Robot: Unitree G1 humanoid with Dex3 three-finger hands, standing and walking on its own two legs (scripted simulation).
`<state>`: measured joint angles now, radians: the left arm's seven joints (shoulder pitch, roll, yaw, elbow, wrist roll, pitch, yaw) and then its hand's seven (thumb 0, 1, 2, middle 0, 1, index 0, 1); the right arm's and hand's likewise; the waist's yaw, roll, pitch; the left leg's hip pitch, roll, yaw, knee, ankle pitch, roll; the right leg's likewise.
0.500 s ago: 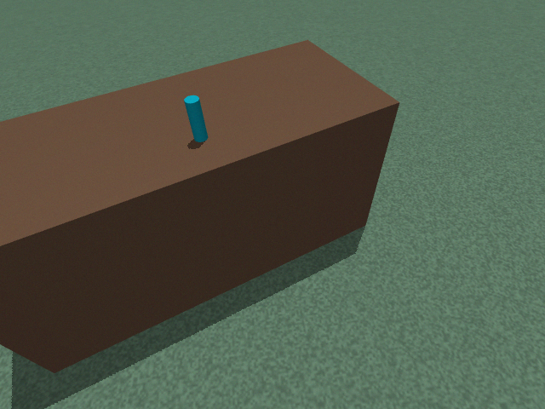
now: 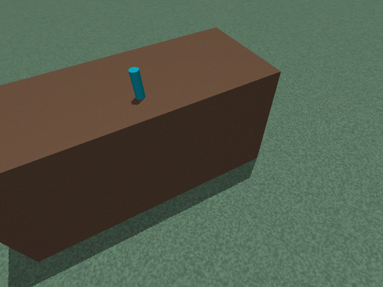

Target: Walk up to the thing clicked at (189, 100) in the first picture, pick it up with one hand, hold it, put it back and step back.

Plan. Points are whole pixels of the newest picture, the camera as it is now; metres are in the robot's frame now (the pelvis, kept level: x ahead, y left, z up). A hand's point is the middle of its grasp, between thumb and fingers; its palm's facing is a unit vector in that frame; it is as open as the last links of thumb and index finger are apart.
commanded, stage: stand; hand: right
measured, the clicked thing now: (137, 84) +0.86 +0.27 -0.07
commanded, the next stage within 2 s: walk up in 0.62 s
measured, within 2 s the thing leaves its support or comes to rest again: neither
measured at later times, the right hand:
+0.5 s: hand out of the picture +0.08 -0.25 -0.16, palm faces -0.04 +0.94 -0.34, open 7.4 cm
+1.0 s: hand (289, 275) +0.19 -0.19 -0.16, palm faces -0.20 +0.89 -0.41, open 7.4 cm
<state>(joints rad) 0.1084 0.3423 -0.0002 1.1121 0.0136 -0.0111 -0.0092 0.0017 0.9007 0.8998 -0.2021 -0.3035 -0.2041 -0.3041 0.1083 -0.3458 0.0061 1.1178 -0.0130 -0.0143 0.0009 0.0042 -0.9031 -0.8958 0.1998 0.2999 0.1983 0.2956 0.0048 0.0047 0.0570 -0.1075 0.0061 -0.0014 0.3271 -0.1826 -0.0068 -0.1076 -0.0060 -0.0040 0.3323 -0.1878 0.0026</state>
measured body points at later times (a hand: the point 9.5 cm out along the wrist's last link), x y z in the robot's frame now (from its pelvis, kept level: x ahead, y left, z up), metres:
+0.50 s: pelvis +0.00 +0.00 +0.00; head +0.02 +0.00 +0.45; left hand +0.08 +0.30 -0.13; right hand +0.08 -0.30 -0.13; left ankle +0.00 +0.12 -0.75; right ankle +0.00 -0.12 -0.75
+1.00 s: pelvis +0.06 +0.09 -0.04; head +0.08 +0.11 +0.41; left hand +0.05 +0.45 -0.15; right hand +0.20 -0.23 -0.13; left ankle +0.11 +0.24 -0.75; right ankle +0.00 -0.10 -0.72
